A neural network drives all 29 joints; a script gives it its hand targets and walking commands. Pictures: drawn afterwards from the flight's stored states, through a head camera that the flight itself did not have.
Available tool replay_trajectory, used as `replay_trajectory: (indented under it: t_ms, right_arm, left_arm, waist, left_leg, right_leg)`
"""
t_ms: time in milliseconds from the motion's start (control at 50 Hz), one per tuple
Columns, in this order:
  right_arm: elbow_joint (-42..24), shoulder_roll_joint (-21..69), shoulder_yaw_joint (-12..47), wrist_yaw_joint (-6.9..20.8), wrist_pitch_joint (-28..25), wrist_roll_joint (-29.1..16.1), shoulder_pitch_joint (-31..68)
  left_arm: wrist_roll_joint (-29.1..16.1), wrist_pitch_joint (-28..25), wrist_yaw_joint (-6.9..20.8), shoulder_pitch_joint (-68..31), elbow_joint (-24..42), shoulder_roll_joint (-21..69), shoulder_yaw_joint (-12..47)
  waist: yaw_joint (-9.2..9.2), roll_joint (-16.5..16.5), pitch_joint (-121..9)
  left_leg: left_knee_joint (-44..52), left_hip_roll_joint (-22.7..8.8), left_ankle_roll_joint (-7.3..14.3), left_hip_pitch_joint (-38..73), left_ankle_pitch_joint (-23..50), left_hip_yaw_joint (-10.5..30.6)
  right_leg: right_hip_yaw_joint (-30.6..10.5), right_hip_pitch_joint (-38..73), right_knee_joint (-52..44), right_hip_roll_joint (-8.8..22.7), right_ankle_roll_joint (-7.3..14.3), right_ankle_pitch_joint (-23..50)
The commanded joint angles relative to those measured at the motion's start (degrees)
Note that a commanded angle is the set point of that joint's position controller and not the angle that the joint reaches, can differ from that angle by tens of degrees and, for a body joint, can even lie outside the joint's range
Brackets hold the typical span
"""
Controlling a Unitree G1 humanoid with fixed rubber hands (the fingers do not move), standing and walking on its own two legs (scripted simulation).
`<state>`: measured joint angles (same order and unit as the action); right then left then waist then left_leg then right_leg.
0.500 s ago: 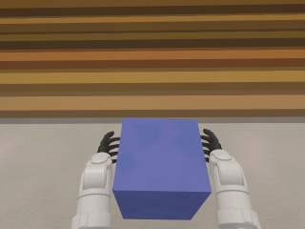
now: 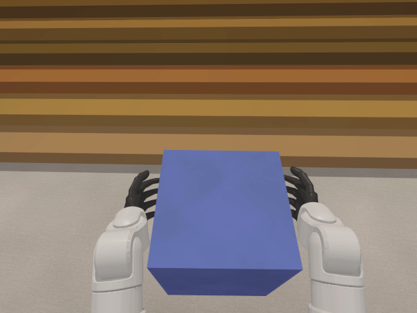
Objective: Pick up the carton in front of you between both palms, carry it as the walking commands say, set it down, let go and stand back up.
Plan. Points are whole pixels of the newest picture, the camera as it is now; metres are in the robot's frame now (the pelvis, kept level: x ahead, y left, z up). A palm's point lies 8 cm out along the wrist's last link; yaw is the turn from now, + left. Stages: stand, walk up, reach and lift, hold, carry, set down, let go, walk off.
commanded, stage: carry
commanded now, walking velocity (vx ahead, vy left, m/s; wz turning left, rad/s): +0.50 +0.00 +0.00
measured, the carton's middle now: (218, 228) +0.27 +0.00 +0.02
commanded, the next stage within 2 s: none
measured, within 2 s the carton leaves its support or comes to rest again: neither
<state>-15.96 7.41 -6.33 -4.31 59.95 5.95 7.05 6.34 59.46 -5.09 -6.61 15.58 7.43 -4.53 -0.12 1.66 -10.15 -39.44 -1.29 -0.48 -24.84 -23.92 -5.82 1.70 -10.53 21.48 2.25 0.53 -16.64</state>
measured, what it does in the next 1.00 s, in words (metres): walks ahead: left foot, then right foot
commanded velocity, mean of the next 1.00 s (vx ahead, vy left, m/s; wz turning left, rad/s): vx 0.50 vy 0.00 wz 0.00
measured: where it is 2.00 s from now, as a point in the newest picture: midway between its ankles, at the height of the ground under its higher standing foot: (215, 148)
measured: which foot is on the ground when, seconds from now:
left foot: up 0.00-0.08, down 0.10-0.54, up 0.56-1.00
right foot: down 0.00-0.10, up 0.12-0.50, down 0.52-1.00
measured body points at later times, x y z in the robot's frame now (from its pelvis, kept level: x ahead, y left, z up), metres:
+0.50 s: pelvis +0.28 -0.02 -0.02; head +0.27 -0.02 +0.43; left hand +0.53 +0.12 +0.07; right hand +0.52 -0.18 +0.07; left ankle +0.10 +0.10 -0.75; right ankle +0.42 -0.12 -0.74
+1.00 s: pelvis +0.61 -0.02 -0.02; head +0.60 -0.03 +0.43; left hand +0.87 +0.12 +0.09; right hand +0.86 -0.18 +0.09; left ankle +0.77 +0.08 -0.73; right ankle +0.42 -0.12 -0.75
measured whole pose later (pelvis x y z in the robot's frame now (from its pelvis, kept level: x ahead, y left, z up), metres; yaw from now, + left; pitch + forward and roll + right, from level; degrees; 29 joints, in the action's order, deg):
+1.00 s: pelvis +0.61 -0.02 -0.02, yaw -1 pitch +3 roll +0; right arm -35.0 7.3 -2.4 -8.0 67.2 1.7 -0.6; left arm 1.2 66.2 -7.8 0.8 33.9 7.3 -2.4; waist -0.4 -0.3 -6.1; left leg -30.3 -4.5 1.8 -32.2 -2.0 -11.6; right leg 12.4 6.2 15.2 2.1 -1.4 -24.1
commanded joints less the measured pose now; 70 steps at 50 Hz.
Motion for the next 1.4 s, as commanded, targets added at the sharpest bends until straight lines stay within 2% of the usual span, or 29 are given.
replay_trajectory:
  t_ms: [0,60,80,100,120,140,180,200,300,420,480,500,520,540,560,600,620,680,800,920,960,1000,1020,1040,1060,1120,1160,1220,1380]
  right_arm:
    - [-9.31,48.81,41.13,5.52,2.62,-17.79,21.65]
    - [-12.94,47.44,38.74,3.37,5.30,-17.15,14.64]
    - [-13.84,46.68,37.76,2.72,6.08,-16.83,11.96]
    - [-14.66,44.74,36.52,1.95,6.90,-16.08,10.01]
    - [-14.57,43.19,35.45,1.08,7.14,-15.41,11.83]
    - [-16.31,43.01,35.13,0.42,7.56,-15.75,12.99]
    - [-18.64,43.44,36.10,-0.32,7.91,-17.53,16.60]
    - [-19.41,43.26,36.71,-0.66,7.95,-18.25,17.05]
    - [-18.40,40.28,37.62,-1.02,8.07,-20.36,14.89]
    - [-18.65,39.10,38.04,0.00,7.87,-20.25,11.85]
    - [-19.76,39.51,39.20,0.97,7.78,-19.41,10.79]
    - [-19.92,38.93,39.30,1.24,7.74,-18.92,10.22]
    - [-21.01,38.76,39.82,1.46,7.94,-18.61,10.35]
    - [-21.44,38.60,40.33,1.95,7.98,-18.90,11.64]
    - [-20.69,40.95,41.08,2.53,7.56,-19.13,12.36]
    - [-19.06,45.65,41.62,3.75,6.39,-18.53,12.71]
    - [-17.95,47.61,41.84,4.17,5.67,-17.99,12.39]
    - [-15.96,49.53,42.06,4.42,3.85,-15.72,9.81]
    - [-17.05,47.00,42.37,3.54,3.26,-14.96,8.76]
    - [-23.15,39.80,41.94,1.88,5.63,-18.81,15.62]
    - [-23.70,34.87,40.01,0.46,6.66,-19.53,17.60]
    - [-21.43,29.91,37.02,-1.29,7.55,-19.55,18.57]
    - [-20.84,26.84,35.42,-2.25,8.11,-19.39,18.98]
    - [-19.46,24.61,34.23,-3.08,8.28,-19.69,22.05]
    - [-18.93,25.50,33.95,-3.54,8.45,-20.62,23.46]
    - [-18.03,29.35,33.78,-3.61,8.00,-21.85,33.17]
    - [-16.10,30.71,33.41,-3.24,7.33,-22.23,38.63]
    - [-11.55,30.43,31.62,-3.19,6.80,-21.76,42.90]
    - [0.94,29.99,24.86,-5.44,6.32,-17.62,52.31]
  left_arm:
    - [-17.20,3.06,6.45,-21.75,12.20,46.32,36.71]
    - [-19.23,5.95,5.17,-16.55,16.73,45.62,37.88]
    - [-19.69,6.74,4.75,-15.71,18.22,44.69,37.87]
    - [-20.28,7.75,4.34,-15.87,19.76,43.43,37.72]
    - [-21.18,8.70,3.85,-18.94,21.62,41.22,37.75]
    - [-22.31,9.19,3.48,-20.82,22.17,40.53,38.29]
    - [-22.43,9.36,2.93,-20.62,20.66,41.42,36.82]
    - [-22.11,9.29,2.46,-19.11,20.02,41.91,36.20]
    - [-17.38,8.59,-0.56,-12.12,16.61,39.99,32.34]
    - [-16.60,8.35,-0.60,-11.15,19.35,39.26,33.84]
    - [-17.24,8.00,0.82,-9.49,19.53,39.57,35.13]
    - [-17.09,7.91,1.26,-8.64,19.65,39.65,35.33]
    - [-16.80,7.80,1.75,-9.35,19.34,38.25,35.07]
    - [-17.85,7.59,2.34,-9.55,18.67,39.70,35.89]
    - [-18.86,7.34,3.20,-10.67,19.92,41.63,36.69]
    - [-19.83,6.12,4.78,-13.50,20.21,45.82,38.60]
    - [-19.98,5.56,5.42,-14.42,20.01,47.17,39.24]
    - [-20.04,4.26,6.88,-12.92,18.48,47.87,40.19]
    - [-19.49,3.80,7.07,-10.40,18.50,43.41,39.57]
    - [-19.73,5.81,3.75,-14.72,23.00,37.19,37.38]
    - [-20.10,6.80,1.79,-17.53,23.70,33.44,36.18]
    - [-20.14,7.87,-0.34,-21.00,23.61,29.26,34.86]
    - [-19.98,8.37,-1.57,-22.58,23.68,26.58,33.92]
    - [-19.99,9.03,-2.55,-24.30,23.22,26.30,32.98]
    - [-20.61,9.24,-3.23,-26.88,22.53,25.28,31.90]
    - [-20.57,8.87,-4.10,-34.89,18.25,29.76,29.66]
    - [-19.12,8.31,-4.32,-38.45,14.96,30.50,28.67]
    - [-17.36,7.62,-4.87,-42.78,10.54,30.64,27.58]
    - [-16.24,7.43,-5.65,-54.63,-0.11,30.56,22.51]
  waist:
    - [-1.44,9.04,-6.93]
    - [-0.39,4.43,-8.98]
    - [0.40,1.21,-11.34]
    - [1.40,-9.91,-12.74]
    - [1.87,-17.91,-10.57]
    - [1.97,-12.90,-8.30]
    - [1.52,-4.70,-6.28]
    - [1.32,-3.51,-5.58]
    - [1.15,-6.68,-2.40]
    - [1.34,-11.81,2.08]
    - [-0.19,-9.01,-3.38]
    - [-1.19,-5.25,-7.70]
    - [-1.50,8.39,-12.97]
    - [-1.45,15.52,-12.21]
    - [-1.07,10.86,-11.07]
    - [-0.80,1.05,-9.55]
    - [-0.54,0.41,-8.88]
    - [-0.58,4.36,-7.83]
    - [-0.56,5.30,-1.32]
    - [-0.84,6.55,4.33]
    - [-0.33,7.07,2.54]
    - [2.63,2.82,-4.96]
    - [4.30,-3.89,-9.82]
    - [3.13,-19.53,-15.54]
    - [3.17,-19.46,-12.84]
    - [2.71,-4.53,-11.28]
    - [1.63,-6.19,-12.50]
    - [1.47,-7.15,-11.38]
    - [3.59,-9.44,-7.13]
  left_leg:
    - [6.97,1.82,-0.35,-7.81,5.12,-4.32]
    - [19.10,2.91,0.32,16.67,15.14,-7.69]
    - [19.14,-1.31,1.50,29.92,13.47,-3.29]
    - [25.56,-14.61,5.01,38.34,-0.89,16.09]
    - [28.07,-25.51,12.79,42.12,-1.97,35.01]
    - [27.43,-26.45,15.28,38.63,0.40,35.99]
    - [28.96,-22.76,12.92,31.30,4.86,26.77]
    - [30.50,-20.97,10.88,28.34,4.37,21.78]
    - [32.39,-14.92,8.24,24.98,14.64,7.14]
    - [28.75,-12.92,5.85,23.62,26.78,-0.73]
    - [9.83,-9.51,2.76,19.64,40.28,-7.93]
    - [-1.83,-7.88,1.19,11.48,31.70,-7.99]
    - [-21.07,-2.21,-1.86,-4.10,17.21,-6.36]
    - [-31.72,1.99,-1.45,-14.37,-2.26,-0.32]
    - [-36.66,-2.37,0.56,-16.22,-2.01,4.31]
    - [-33.95,-6.71,2.14,-14.53,4.39,5.73]
    - [-29.70,-7.81,1.95,-12.41,7.00,5.88]
    - [-20.90,-6.74,1.29,-10.44,11.50,2.26]
    - [-2.87,-5.40,-0.05,-15.45,20.05,-2.81]
    - [8.27,-3.55,1.91,-10.23,23.79,-5.63]
    - [8.99,-1.82,3.01,-3.51,22.32,-6.93]
    - [10.85,3.50,3.52,15.34,15.96,-10.76]
    - [12.60,-5.82,4.28,26.65,6.86,2.31]
    - [20.59,-21.97,13.36,39.78,-4.49,32.48]
    - [26.63,-22.10,14.38,37.62,2.22,38.59]
    - [22.08,-18.25,11.65,27.32,18.78,20.25]
    - [23.82,-16.17,10.21,23.91,17.52,13.94]
    - [25.63,-15.02,11.17,24.04,17.45,9.54]
    - [21.00,-10.90,11.70,29.95,33.06,1.29]
  right_leg:
    - [-10.43,14.31,-6.33,11.82,7.06,14.98]
    - [-1.69,-0.42,2.15,8.35,4.39,10.25]
    - [1.04,-10.00,9.40,7.00,2.70,8.51]
    - [5.74,-21.53,24.60,3.40,-0.15,-3.29]
    - [5.56,-35.49,35.23,-1.79,-0.63,-12.31]
    - [0.44,-38.74,42.28,2.37,0.98,-13.20]
    - [-0.86,-37.81,43.96,5.83,1.63,-7.35]
    - [-0.40,-35.59,40.15,6.62,1.14,-4.45]
    - [5.13,-29.17,21.85,3.80,-1.36,5.69]
    - [10.76,-18.96,8.98,1.15,0.29,13.15]
    - [16.49,1.03,5.33,-4.00,1.42,8.19]
    - [10.13,13.20,5.61,0.74,1.72,4.31]
    - [-19.16,24.55,-2.22,18.46,8.94,-10.90]
    - [-33.77,25.59,-10.64,23.77,13.08,-5.44]
    - [-27.73,22.93,-9.39,23.12,12.19,1.76]
    - [-16.80,14.22,-7.82,19.63,9.16,9.42]
    - [-12.04,10.79,-9.24,18.08,7.23,8.91]
    - [-3.88,8.44,-12.23,15.45,5.83,6.98]
    - [3.02,12.67,-14.23,12.76,6.49,13.99]
    - [7.50,13.52,-12.18,12.00,5.97,21.54]
    - [9.34,13.99,-5.89,11.75,5.11,30.66]
    - [13.79,8.79,14.80,7.12,2.97,36.03]
    - [12.18,-0.72,28.77,5.55,1.64,21.04]
    - [8.82,-19.78,48.27,-2.59,-0.71,-0.02]
    - [1.22,-27.11,56.45,-3.73,0.59,-11.12]
    - [-2.51,-27.97,54.75,3.71,3.37,-3.70]
    - [-1.20,-25.47,49.89,4.20,3.08,0.35]
    - [0.54,-28.37,43.39,4.21,2.15,2.98]
    - [6.68,-30.17,21.69,0.67,2.64,10.84]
